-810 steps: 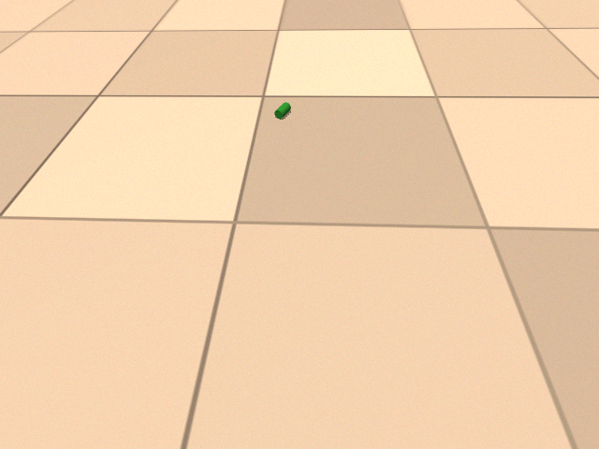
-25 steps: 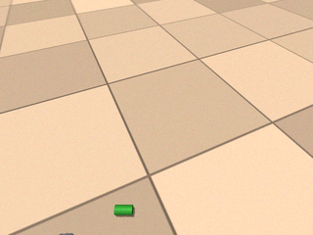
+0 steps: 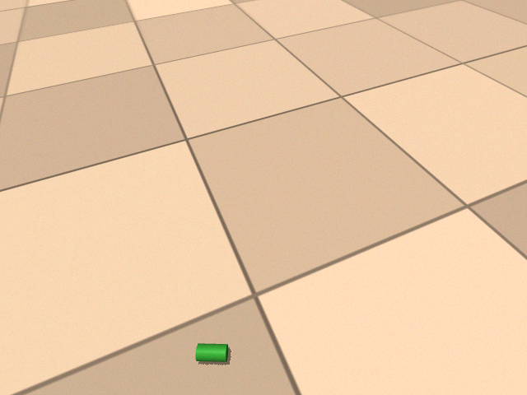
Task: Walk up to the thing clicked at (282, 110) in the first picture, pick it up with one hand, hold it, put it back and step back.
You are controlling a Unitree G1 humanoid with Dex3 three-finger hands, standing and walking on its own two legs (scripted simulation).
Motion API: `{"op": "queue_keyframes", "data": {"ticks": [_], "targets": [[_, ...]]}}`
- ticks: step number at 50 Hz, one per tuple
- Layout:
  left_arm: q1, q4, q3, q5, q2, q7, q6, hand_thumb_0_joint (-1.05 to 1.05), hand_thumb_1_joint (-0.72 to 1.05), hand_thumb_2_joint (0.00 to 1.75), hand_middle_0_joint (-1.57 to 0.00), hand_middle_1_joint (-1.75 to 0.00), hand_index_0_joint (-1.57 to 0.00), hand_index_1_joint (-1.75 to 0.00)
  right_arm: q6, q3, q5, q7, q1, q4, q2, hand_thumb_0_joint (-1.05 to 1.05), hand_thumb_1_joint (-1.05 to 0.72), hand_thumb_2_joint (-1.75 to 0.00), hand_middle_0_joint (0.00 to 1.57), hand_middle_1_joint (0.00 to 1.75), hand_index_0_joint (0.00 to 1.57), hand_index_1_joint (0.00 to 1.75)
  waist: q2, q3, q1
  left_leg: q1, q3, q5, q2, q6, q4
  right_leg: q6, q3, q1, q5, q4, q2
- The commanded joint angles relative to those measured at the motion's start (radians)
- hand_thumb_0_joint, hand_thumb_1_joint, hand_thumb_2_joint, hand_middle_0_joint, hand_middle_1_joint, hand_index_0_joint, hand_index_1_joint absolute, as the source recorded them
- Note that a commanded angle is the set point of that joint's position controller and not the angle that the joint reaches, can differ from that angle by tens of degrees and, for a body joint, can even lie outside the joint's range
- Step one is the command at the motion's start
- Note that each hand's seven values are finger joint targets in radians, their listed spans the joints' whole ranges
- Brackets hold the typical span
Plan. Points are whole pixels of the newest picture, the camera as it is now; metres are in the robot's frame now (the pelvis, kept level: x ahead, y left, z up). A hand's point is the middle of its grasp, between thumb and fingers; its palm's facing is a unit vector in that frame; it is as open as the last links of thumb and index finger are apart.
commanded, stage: walk up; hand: left
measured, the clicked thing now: (212, 352) +0.39 +0.25 -0.75
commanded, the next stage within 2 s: stand in 0.08 s
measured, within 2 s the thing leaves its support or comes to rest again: neither
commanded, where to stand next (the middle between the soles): +0.02 +0.04 m, yaw +0 degrees
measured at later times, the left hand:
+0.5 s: hand out of the picture +0.09 +0.25 -0.15, palm faces -0.03 -0.94 -0.34, open 7.4 cm
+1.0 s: hand out of the picture +0.08 +0.24 -0.15, palm faces -0.03 -0.94 -0.35, open 7.4 cm
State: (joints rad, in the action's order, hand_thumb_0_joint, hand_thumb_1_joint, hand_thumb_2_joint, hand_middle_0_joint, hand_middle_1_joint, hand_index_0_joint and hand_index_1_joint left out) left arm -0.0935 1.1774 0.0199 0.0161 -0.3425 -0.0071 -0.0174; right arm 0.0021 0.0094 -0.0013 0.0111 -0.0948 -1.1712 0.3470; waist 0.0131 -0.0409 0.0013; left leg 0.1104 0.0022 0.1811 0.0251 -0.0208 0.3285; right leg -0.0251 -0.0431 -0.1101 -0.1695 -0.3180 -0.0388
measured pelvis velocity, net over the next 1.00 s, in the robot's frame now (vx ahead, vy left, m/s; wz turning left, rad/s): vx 0.01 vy -0.01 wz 0.00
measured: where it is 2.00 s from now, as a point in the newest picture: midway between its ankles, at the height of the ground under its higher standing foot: outside the picture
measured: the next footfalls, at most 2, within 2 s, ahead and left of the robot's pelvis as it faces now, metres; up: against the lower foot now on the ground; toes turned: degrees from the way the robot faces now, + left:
none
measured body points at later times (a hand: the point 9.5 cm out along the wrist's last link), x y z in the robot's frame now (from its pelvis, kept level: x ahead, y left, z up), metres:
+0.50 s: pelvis +0.00 -0.01 +0.00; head +0.01 -0.01 +0.45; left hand +0.09 +0.30 -0.13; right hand +0.08 -0.31 -0.13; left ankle +0.00 +0.13 -0.75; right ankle +0.00 -0.13 -0.75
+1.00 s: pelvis +0.01 -0.01 +0.00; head +0.01 -0.01 +0.45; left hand +0.08 +0.29 -0.13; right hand +0.08 -0.31 -0.14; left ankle +0.00 +0.13 -0.75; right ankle +0.00 -0.13 -0.75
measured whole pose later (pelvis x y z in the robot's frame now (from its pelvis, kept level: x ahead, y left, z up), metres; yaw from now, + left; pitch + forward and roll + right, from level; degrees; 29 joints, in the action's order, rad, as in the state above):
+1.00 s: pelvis +0.01 -0.01 +0.00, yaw +0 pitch -2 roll +0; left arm -0.11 1.13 0.00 0.01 -0.35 -0.01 -0.01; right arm -0.01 0.00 -0.01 0.01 -0.10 -1.14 0.35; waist 0.01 -0.05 0.00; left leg 0.09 0.00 0.18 0.04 -0.04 0.31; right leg -0.01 -0.04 -0.11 -0.18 -0.32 -0.03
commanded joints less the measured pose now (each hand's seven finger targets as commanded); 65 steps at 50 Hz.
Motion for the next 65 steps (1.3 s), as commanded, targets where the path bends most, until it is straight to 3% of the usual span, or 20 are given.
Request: {"op": "queue_keyframes", "data": {"ticks": [1, 6, 8, 12, 16, 19, 21, 28, 37, 44, 46, 65], "targets": [[0.068, -0.062, 0.035, -0.004, -0.219, 0.017, -0.019, 0.00, 0.90, 0.90, -0.20, -0.30, -0.20, -0.30, -0.018, 0.037, -0.002, -0.011, 0.045, 0.065, 0.213, 0.00, -0.90, -0.90, 0.20, 0.30, 0.20, 0.30, -0.017, 0.058, -0.002, 0.010, 0.075, -0.137, 0.099, 0.037, -0.051, 0.029, 0.074, 0.019, 0.108, 0.053, -0.098], [0.052, -0.078, 0.031, -0.008, -0.222, 0.016, -0.017, 0.00, 0.90, 0.90, -0.20, -0.30, -0.20, -0.30, -0.030, 0.033, -0.011, -0.018, 0.054, 0.080, 0.217, 0.00, -0.90, -0.90, 0.20, 0.30, 0.20, 0.30, -0.004, 0.092, 0.001, -0.013, 0.078, -0.239, 0.115, 0.028, -0.049, 0.029, 0.082, 0.053, 0.201, 0.028, -0.109], [0.049, -0.082, 0.031, -0.008, -0.225, 0.017, -0.016, 0.00, 0.90, 0.90, -0.20, -0.30, -0.20, -0.30, -0.031, 0.033, -0.009, -0.019, 0.061, 0.083, 0.213, 0.00, -0.90, -0.90, 0.20, 0.30, 0.20, 0.30, -0.007, 0.094, 0.003, -0.025, 0.078, -0.243, 0.116, 0.025, -0.055, 0.028, 0.075, 0.049, 0.195, 0.025, -0.105], [0.052, -0.088, 0.025, -0.007, -0.222, 0.015, -0.015, 0.00, 0.90, 0.90, -0.20, -0.30, -0.20, -0.30, -0.028, 0.030, -0.007, -0.017, 0.055, 0.085, 0.214, 0.00, -0.90, -0.90, 0.20, 0.30, 0.20, 0.30, -0.006, 0.068, -0.004, -0.005, 0.074, -0.173, 0.109, 0.023, -0.065, 0.026, 0.080, 0.034, 0.141, 0.050, -0.104], [0.052, -0.093, 0.025, -0.008, -0.223, 0.015, -0.014, 0.00, 0.90, 0.90, -0.20, -0.30, -0.20, -0.30, -0.030, 0.031, -0.007, -0.017, 0.060, 0.088, 0.219, 0.00, -0.90, -0.90, 0.20, 0.30, 0.20, 0.30, -0.002, 0.084, 0.000, -0.018, 0.074, -0.201, 0.115, 0.024, -0.059, 0.031, 0.082, 0.045, 0.163, 0.040, -0.108], [0.045, -0.094, 0.024, -0.005, -0.227, 0.014, -0.014, 0.00, 0.90, 0.90, -0.20, -0.30, -0.20, -0.30, -0.028, 0.030, -0.007, -0.016, 0.057, 0.090, 0.215, 0.00, -0.90, -0.90, 0.20, 0.30, 0.20, 0.30, -0.013, 0.061, -0.002, -0.006, 0.074, -0.149, 0.109, 0.024, -0.069, 0.029, 0.082, 0.024, 0.112, 0.056, -0.102], [0.044, -0.097, 0.023, -0.006, -0.227, 0.013, -0.015, 0.00, 0.90, 0.90, -0.20, -0.30, -0.20, -0.30, -0.031, 0.027, -0.006, -0.015, 0.050, 0.089, 0.214, 0.00, -0.90, -0.90, 0.20, 0.30, 0.20, 0.30, -0.013, 0.067, -0.003, -0.020, 0.072, -0.166, 0.111, 0.024, -0.067, 0.030, 0.085, 0.023, 0.141, 0.051, -0.105], [0.044, -0.102, 0.021, -0.008, -0.227, 0.012, -0.014, 0.00, 0.90, 0.90, -0.20, -0.30, -0.20, -0.30, -0.027, 0.029, -0.010, -0.015, 0.048, 0.089, 0.218, 0.00, -0.90, -0.90, 0.20, 0.30, 0.20, 0.30, -0.013, 0.052, -0.004, 0.002, 0.071, -0.107, 0.106, 0.023, -0.069, 0.032, 0.090, 0.010, 0.078, 0.062, -0.102], [0.028, -0.107, 0.018, -0.008, -0.228, 0.014, -0.016, 0.00, 0.90, 0.90, -0.20, -0.30, -0.20, -0.30, -0.027, 0.031, -0.010, -0.015, 0.040, 0.087, 0.220, 0.00, -0.90, -0.90, 0.20, 0.30, 0.20, 0.30, -0.013, 0.083, -0.002, -0.025, 0.070, -0.168, 0.112, 0.025, -0.050, 0.038, 0.091, 0.023, 0.145, 0.049, -0.107], [0.018, -0.103, 0.020, -0.009, -0.230, 0.012, -0.013, 0.00, 0.90, 0.90, -0.20, -0.30, -0.20, -0.30, -0.028, 0.025, -0.007, -0.015, 0.032, 0.089, 0.219, 0.00, -0.90, -0.90, 0.20, 0.30, 0.20, 0.30, -0.001, 0.059, 0.001, -0.002, 0.071, -0.130, 0.107, 0.024, -0.068, 0.038, 0.090, 0.021, 0.116, 0.050, -0.102], [0.018, -0.107, 0.021, -0.009, -0.230, 0.013, -0.015, 0.00, 0.90, 0.90, -0.20, -0.30, -0.20, -0.30, -0.029, 0.026, -0.010, -0.016, 0.026, 0.092, 0.222, 0.00, -0.90, -0.90, 0.20, 0.30, 0.20, 0.30, -0.009, 0.084, -0.001, -0.025, 0.067, -0.177, 0.112, 0.025, -0.055, 0.039, 0.092, 0.025, 0.160, 0.040, -0.106], [0.019, -0.112, 0.021, -0.007, -0.232, 0.015, -0.015, 0.00, 0.90, 0.90, -0.20, -0.30, -0.20, -0.30, -0.026, 0.025, -0.009, -0.016, 0.024, 0.101, 0.214, 0.00, -0.90, -0.90, 0.20, 0.30, 0.20, 0.30, -0.014, 0.059, -0.002, -0.018, 0.068, -0.143, 0.115, 0.026, -0.061, 0.038, 0.089, 0.018, 0.133, 0.047, -0.100]]}}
